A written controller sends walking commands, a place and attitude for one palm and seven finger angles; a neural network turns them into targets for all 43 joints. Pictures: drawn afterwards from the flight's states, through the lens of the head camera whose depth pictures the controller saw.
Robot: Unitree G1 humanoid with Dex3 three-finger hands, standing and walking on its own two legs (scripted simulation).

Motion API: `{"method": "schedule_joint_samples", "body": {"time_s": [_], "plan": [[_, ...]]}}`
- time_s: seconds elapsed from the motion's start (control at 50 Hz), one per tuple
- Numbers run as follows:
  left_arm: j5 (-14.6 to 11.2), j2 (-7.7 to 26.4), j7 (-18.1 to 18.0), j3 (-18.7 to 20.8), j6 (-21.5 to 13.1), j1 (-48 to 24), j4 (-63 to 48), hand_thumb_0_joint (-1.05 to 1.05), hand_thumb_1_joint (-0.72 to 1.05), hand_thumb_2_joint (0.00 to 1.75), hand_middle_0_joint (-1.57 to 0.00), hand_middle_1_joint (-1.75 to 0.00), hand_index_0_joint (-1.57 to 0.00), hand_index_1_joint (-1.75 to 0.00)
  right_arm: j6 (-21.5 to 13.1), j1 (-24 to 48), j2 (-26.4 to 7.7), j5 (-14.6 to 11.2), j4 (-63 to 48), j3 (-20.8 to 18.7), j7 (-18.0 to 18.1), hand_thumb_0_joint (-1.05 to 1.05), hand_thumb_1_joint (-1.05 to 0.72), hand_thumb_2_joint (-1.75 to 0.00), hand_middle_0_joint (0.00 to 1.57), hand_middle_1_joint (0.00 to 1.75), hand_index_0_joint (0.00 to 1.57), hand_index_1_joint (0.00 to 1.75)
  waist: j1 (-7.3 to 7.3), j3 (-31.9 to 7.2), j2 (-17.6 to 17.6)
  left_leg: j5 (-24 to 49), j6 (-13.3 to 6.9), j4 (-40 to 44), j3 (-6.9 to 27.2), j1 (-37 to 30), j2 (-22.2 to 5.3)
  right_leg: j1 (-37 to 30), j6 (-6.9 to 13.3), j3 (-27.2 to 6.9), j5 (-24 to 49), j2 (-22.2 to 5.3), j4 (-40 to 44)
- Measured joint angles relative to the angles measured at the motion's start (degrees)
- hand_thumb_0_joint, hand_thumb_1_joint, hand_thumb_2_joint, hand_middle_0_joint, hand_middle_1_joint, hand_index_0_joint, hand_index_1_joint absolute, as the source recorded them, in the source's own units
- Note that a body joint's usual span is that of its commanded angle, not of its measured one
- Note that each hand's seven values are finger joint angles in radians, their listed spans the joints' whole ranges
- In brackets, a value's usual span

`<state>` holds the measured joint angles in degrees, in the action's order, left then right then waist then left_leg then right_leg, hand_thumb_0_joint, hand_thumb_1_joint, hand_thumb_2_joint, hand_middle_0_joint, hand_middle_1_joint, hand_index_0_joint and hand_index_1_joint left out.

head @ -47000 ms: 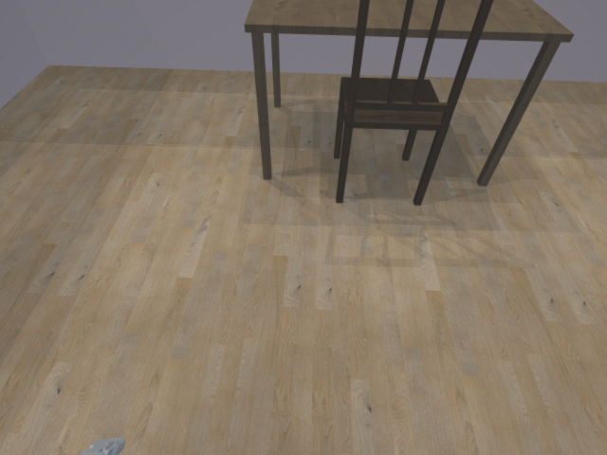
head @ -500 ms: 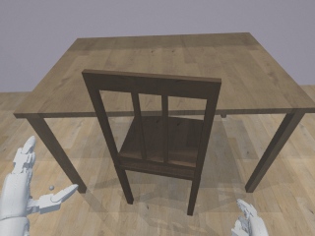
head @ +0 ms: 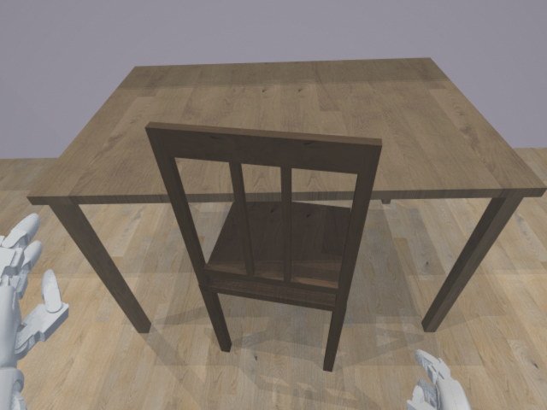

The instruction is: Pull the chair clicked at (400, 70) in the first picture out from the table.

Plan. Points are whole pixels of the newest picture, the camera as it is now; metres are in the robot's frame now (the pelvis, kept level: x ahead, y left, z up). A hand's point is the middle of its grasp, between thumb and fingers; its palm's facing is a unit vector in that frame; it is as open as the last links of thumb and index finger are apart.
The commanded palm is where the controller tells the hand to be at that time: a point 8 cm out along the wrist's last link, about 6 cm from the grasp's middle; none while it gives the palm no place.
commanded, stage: draw the hand back to the body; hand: left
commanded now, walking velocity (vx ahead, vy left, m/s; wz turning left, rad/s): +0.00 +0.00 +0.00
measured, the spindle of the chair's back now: (244, 225) +0.51 +0.13 -0.06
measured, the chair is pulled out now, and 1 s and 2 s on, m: -0.05 -0.05 -0.05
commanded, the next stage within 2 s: step back with the hand held close in 0.14 s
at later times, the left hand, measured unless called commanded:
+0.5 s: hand (77, 292) +0.20 +0.26 +0.14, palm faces +0.34 -0.80 -0.50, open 7.4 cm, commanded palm +0.15 +0.30 +0.17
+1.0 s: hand (7, 366) +0.12 +0.28 +0.14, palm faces +0.42 -0.79 -0.44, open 7.4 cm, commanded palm +0.07 +0.32 +0.17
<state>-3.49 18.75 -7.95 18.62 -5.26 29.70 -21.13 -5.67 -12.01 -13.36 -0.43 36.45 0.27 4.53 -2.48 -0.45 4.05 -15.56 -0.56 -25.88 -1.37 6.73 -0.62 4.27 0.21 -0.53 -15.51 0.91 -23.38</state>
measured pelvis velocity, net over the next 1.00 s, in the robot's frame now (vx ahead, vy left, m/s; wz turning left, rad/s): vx -0.08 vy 0.02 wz -0.02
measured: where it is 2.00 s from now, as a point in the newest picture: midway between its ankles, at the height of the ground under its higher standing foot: outside the picture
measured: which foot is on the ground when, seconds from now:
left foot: down 0.00-1.00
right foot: down 0.00-1.00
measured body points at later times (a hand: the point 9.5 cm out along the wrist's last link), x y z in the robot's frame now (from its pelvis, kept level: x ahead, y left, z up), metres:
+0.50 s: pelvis -0.01 +0.01 +0.00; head +0.00 -0.01 +0.45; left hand +0.18 +0.30 +0.17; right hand +0.16 -0.25 -0.09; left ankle -0.01 +0.11 -0.74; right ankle -0.03 -0.12 -0.74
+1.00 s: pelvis -0.08 +0.02 -0.01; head -0.08 +0.03 +0.44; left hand +0.09 +0.32 +0.17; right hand +0.09 -0.22 -0.09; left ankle -0.01 +0.11 -0.74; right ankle -0.03 -0.12 -0.74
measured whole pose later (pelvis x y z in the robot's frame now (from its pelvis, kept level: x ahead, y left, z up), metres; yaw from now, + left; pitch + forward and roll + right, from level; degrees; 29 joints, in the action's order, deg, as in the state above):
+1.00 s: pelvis -0.08 +0.02 -0.01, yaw -1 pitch +0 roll -2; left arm -1.1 21.5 -9.8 21.6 -13.3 33.0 -25.5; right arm -4.0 -12.2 -11.9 0.6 34.6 -0.2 3.9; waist -0.3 -0.5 1.4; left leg -13.8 -2.6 -32.9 -2.6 20.9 -1.2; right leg 17.0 -1.5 -1.7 -9.8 1.3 -26.5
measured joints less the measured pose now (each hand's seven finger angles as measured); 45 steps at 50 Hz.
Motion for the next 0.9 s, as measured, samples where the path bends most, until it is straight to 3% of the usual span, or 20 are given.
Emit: {"method": "schedule_joint_samples", "body": {"time_s": [0.28, 0.34, 0.42, 0.58, 0.74, 0.9], "plan": [[0.2, 0.9, -0.1, 0.8, -1.5, -0.4, -1.0, 0.01, 0.88, 0.90, -0.21, -0.31, -0.21, -0.30, -1.2, 0.2, 0.2, 0.1, 0.7, -0.5, 0.1, 0.01, -0.90, -0.90, 0.20, 0.30, 0.20, 0.30, 0.29, 0.4, 0.5, 0.3, 0.2, 0.7, -0.2, -0.9, -0.4, -0.9, 0.2, -0.2, 0.6, 0.3, 1.0], [0.8, 1.7, 0.5, 2.5, -3.5, -1.8, 0.1, 0.01, 0.88, 0.90, -0.21, -0.31, -0.21, -0.30, -0.7, 0.7, 0.0, 0.1, 0.3, -0.4, -0.3, 0.01, -0.90, -0.90, 0.20, 0.30, 0.20, 0.30, -0.08, 0.3, 0.8, 0.3, 0.2, 0.3, -0.6, 0.7, -1.0, 0.4, 0.2, -0.6, 1.4, 0.9, 1.7], [1.3, 2.6, 0.4, 4.3, -6.0, -1.4, 0.6, 0.01, 0.89, 0.90, -0.21, -0.31, -0.21, -0.30, 0.8, 2.2, -0.4, 0.6, -0.2, -0.7, -1.1, 0.01, -0.90, -0.90, 0.20, 0.30, 0.20, 0.30, 0.80, 0.9, 0.6, 1.0, 0.0, 0.8, -1.8, 2.9, -1.4, 2.7, -0.1, -1.9, 3.0, 1.3, 2.8], [1.7, 3.6, 1.0, 0.9, -5.8, 4.2, -2.8, 0.01, 0.89, 0.90, -0.21, -0.31, -0.21, -0.30, 4.0, 2.2, -0.3, 0.6, -1.7, -2.1, -0.7, 0.01, -0.90, -0.90, 0.20, 0.30, 0.20, 0.30, 3.38, 1.6, -2.3, 2.5, -0.9, 1.8, -3.2, 5.3, -0.4, 6.3, -1.2, -3.2, 3.8, 0.3, 2.1], [0.9, 8.1, -0.4, 5.2, -7.1, 6.1, -8.7, 0.01, 0.88, 0.90, -0.22, -0.31, -0.21, -0.30, 4.3, 1.4, 1.2, 0.6, -2.7, -1.7, -0.5, 0.01, -0.91, -0.90, 0.20, 0.30, 0.20, 0.30, 3.73, 1.0, -5.0, 2.6, -1.3, -1.2, -2.8, 8.0, -0.2, 8.8, -1.5, -2.8, 3.9, 0.0, -0.8], [1.3, 4.8, -1.4, 4.4, -7.8, 4.5, -5.0, 0.01, 0.89, 0.90, -0.21, -0.31, -0.21, -0.30, 2.9, 1.3, 1.4, 0.6, -2.8, -0.8, -0.7, 0.01, -0.90, -0.90, 0.20, 0.30, 0.20, 0.30, 2.94, -0.2, -3.1, 3.2, -1.9, -4.8, -2.2, 11.5, -0.2, 11.6, -1.9, -2.1, 4.6, 0.0, -3.6]]}}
